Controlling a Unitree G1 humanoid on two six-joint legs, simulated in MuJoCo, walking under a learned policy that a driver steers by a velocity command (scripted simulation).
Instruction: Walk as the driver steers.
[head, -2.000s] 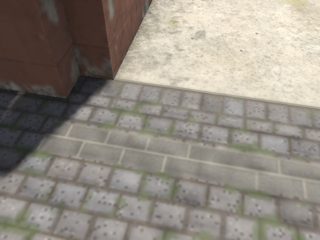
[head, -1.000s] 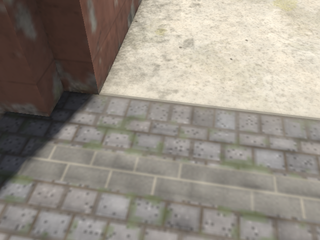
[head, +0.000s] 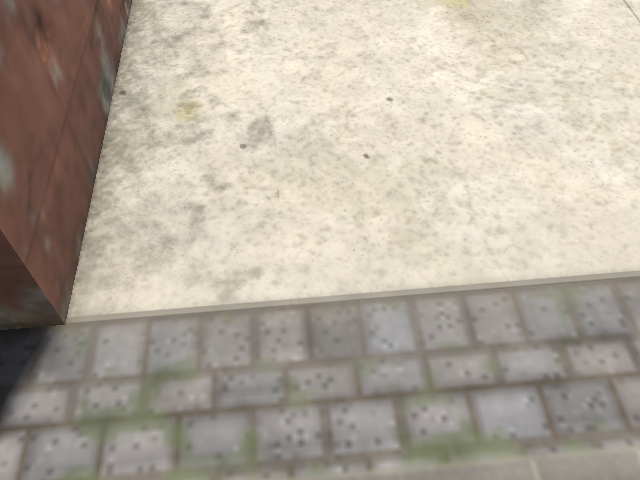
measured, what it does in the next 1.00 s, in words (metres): walks ahead: left foot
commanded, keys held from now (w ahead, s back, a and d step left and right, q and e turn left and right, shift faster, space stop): w+e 0.20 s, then w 0.78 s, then w+q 0.02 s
